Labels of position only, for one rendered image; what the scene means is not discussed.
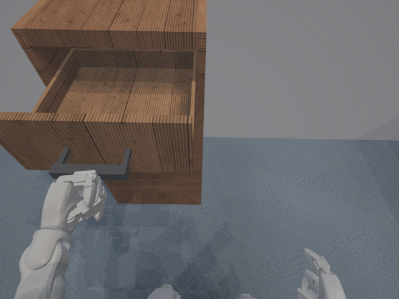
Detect robot left hand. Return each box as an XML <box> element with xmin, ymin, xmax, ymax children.
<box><xmin>41</xmin><ymin>170</ymin><xmax>107</xmax><ymax>235</ymax></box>

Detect robot right hand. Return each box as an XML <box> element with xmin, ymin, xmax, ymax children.
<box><xmin>297</xmin><ymin>248</ymin><xmax>346</xmax><ymax>299</ymax></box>

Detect handle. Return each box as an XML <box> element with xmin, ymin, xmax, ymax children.
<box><xmin>49</xmin><ymin>148</ymin><xmax>132</xmax><ymax>181</ymax></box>

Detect left robot shin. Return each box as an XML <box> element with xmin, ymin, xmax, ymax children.
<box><xmin>161</xmin><ymin>284</ymin><xmax>173</xmax><ymax>289</ymax></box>

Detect left robot forearm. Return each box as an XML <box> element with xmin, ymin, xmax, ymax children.
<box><xmin>14</xmin><ymin>228</ymin><xmax>73</xmax><ymax>299</ymax></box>

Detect drawer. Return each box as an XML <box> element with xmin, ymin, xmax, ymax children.
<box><xmin>0</xmin><ymin>48</ymin><xmax>197</xmax><ymax>173</ymax></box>

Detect cabinet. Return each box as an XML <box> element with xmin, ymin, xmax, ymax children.
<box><xmin>11</xmin><ymin>0</ymin><xmax>206</xmax><ymax>205</ymax></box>

